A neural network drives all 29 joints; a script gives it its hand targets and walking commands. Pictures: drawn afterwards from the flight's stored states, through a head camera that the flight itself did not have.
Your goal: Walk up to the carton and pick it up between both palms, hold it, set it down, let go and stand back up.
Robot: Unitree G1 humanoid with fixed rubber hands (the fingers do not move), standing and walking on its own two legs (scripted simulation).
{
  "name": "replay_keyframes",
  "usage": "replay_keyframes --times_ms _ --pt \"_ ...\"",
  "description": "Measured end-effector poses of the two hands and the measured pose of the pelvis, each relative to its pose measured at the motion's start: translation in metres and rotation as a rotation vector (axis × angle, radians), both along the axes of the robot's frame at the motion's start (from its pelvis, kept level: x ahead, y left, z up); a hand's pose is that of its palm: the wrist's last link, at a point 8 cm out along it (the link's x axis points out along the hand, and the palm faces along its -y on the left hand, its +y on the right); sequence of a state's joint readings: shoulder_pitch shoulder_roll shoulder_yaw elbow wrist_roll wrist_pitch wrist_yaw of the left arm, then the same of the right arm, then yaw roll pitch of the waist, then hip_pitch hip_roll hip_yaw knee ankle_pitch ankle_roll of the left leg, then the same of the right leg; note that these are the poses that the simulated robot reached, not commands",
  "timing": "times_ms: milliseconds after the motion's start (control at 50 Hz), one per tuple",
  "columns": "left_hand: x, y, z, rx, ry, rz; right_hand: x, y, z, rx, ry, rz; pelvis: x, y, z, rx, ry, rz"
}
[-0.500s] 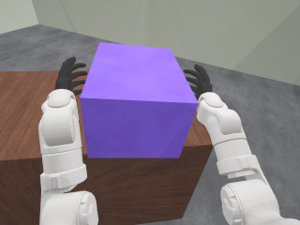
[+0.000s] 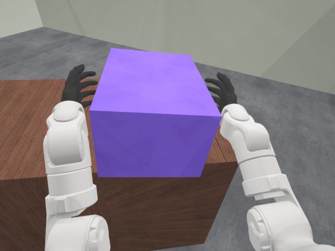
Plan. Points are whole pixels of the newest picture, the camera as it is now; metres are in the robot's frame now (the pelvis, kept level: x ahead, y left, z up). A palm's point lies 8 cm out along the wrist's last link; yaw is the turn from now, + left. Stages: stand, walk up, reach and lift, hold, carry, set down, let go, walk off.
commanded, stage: hold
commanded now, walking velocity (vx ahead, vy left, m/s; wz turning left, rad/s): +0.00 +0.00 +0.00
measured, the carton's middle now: (151, 106) +0.44 +0.01 +0.16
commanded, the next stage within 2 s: set down in 1.62 s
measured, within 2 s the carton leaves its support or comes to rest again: neither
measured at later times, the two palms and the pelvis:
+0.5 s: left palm (73, 104) +0.35 +0.16 +0.24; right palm (227, 107) +0.36 -0.16 +0.22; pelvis +0.00 +0.00 +0.00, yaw +0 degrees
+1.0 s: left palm (73, 105) +0.35 +0.17 +0.24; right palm (227, 107) +0.36 -0.16 +0.22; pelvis +0.00 +0.00 +0.00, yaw +0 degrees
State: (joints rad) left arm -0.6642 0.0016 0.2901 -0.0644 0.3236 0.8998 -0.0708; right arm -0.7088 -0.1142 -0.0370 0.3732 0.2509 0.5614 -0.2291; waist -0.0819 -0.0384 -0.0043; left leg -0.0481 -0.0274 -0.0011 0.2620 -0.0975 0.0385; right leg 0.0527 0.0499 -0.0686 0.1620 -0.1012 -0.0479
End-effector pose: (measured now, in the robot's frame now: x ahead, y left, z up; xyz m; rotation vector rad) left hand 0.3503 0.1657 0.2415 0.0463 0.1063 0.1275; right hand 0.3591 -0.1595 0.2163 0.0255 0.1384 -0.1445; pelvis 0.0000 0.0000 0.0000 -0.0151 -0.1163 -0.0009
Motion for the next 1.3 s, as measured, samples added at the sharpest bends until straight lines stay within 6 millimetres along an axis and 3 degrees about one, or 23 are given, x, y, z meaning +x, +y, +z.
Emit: replay_keyframes --times_ms 1300 --pt "0.0006 -0.0013 -0.0007 -0.003 -0.001 -0.002 0.0001 -0.0014 -0.0012 0.000 0.003 -0.003 -0.0024 -0.0008 0.0000 0.000 0.005 -0.001"
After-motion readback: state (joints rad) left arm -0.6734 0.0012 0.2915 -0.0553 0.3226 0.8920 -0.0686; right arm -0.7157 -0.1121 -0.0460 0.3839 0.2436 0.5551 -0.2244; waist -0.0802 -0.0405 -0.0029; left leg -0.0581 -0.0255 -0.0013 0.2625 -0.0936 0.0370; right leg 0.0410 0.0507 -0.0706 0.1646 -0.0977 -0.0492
